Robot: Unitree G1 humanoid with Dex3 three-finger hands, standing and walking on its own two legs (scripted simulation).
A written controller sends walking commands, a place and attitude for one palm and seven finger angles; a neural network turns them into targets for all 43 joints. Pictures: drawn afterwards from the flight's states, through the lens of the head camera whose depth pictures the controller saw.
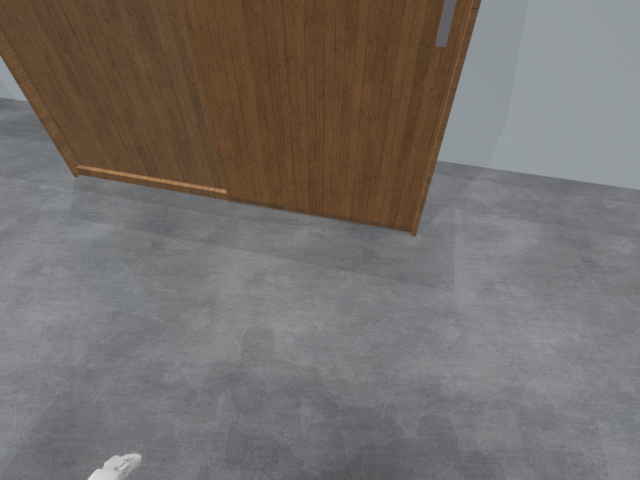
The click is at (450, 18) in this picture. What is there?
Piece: wardrobe's sliding door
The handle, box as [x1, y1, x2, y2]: [436, 0, 456, 46]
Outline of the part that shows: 456,0 445,0 436,40 436,45 438,46 445,46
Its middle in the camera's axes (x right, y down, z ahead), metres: +0.33 -0.59 +0.99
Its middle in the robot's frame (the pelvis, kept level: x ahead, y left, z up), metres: +1.17 -0.26 +0.13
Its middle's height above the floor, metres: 0.90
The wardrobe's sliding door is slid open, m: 0.00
